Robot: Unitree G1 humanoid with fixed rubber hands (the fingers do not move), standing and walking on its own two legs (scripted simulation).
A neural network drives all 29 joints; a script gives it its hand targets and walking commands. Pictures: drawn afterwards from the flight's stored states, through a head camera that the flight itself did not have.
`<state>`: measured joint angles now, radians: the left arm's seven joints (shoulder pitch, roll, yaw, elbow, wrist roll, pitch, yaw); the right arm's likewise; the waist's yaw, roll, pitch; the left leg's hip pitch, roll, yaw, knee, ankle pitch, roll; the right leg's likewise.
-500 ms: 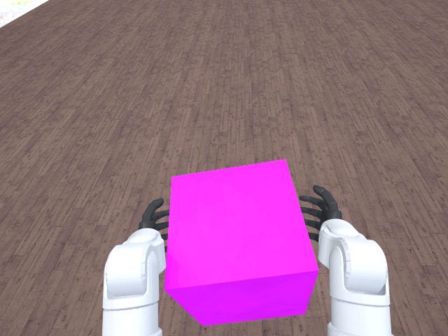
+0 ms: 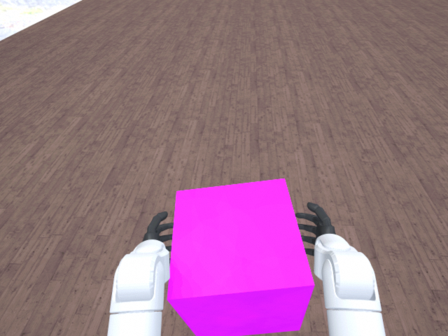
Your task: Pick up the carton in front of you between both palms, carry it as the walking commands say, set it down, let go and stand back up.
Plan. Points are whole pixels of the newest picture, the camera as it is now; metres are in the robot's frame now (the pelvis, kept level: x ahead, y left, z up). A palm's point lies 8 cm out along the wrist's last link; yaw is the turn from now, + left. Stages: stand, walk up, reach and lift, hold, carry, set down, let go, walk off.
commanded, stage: carry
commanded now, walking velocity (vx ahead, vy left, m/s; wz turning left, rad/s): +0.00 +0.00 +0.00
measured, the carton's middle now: (239, 262) +0.30 +0.00 -0.03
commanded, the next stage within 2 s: hold in 1.20 s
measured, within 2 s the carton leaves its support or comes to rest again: neither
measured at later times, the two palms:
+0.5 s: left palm (149, 272) +0.24 +0.15 +0.04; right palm (325, 268) +0.25 -0.14 +0.04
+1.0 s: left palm (141, 282) +0.22 +0.16 +0.04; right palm (324, 280) +0.23 -0.14 +0.05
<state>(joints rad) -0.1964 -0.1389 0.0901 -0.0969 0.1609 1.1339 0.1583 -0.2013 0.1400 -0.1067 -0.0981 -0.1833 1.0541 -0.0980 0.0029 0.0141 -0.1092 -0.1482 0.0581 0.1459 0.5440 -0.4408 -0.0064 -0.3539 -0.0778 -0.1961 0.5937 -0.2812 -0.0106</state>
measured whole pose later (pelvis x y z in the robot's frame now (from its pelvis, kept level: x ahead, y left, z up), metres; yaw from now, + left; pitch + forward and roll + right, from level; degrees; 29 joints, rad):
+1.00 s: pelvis -0.06 +0.01 +0.00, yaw +0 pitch +1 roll +0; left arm -0.22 -0.14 0.16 0.19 0.25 0.74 0.04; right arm -0.22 0.14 -0.17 0.20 -0.25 0.72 -0.04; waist 0.00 0.00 -0.10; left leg -0.22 0.03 0.17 0.55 -0.35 0.03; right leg -0.38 -0.10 -0.18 0.50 -0.13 -0.01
